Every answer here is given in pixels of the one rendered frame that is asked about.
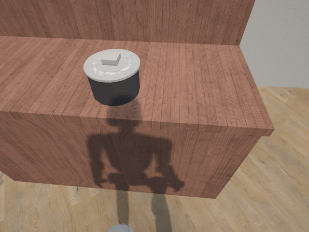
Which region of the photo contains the pot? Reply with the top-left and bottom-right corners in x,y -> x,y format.
87,71 -> 140,106

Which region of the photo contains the knob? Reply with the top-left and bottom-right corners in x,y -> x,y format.
101,52 -> 121,65

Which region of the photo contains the table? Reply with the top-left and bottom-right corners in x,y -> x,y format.
0,0 -> 275,199

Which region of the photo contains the lid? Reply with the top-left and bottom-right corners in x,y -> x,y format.
84,49 -> 140,83

